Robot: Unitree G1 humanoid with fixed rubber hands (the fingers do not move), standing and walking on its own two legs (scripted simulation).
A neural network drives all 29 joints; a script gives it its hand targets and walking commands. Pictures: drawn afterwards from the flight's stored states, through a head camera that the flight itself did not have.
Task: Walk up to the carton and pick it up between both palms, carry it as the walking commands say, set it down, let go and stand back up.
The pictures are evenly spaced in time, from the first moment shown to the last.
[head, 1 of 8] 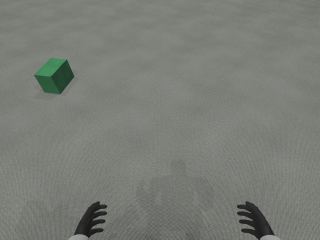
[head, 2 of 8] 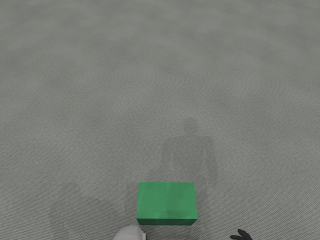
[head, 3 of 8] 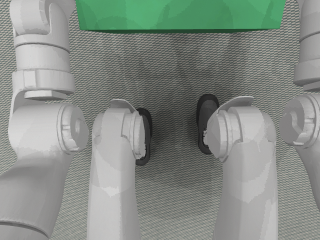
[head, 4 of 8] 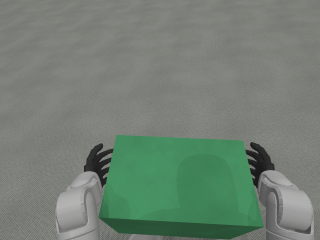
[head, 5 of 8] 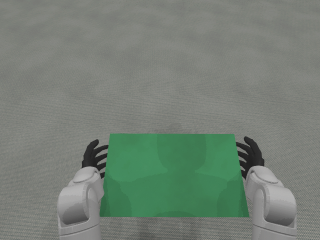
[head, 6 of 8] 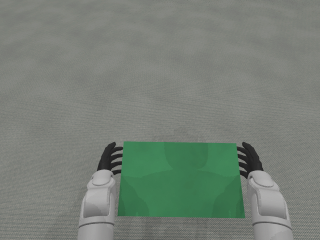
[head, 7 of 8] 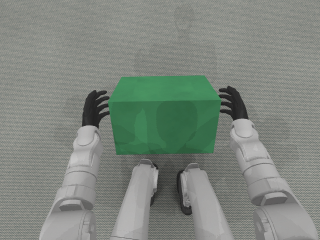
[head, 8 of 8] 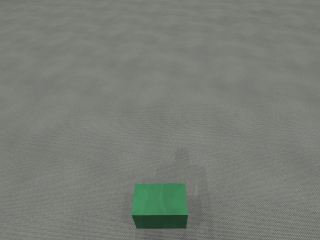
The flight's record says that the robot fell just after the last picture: no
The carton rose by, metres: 0.68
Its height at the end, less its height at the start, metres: +0.00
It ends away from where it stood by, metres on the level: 6.19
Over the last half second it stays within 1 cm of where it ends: yes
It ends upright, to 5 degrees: yes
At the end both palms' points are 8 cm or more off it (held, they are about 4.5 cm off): yes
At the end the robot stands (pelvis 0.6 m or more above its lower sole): yes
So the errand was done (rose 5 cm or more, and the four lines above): yes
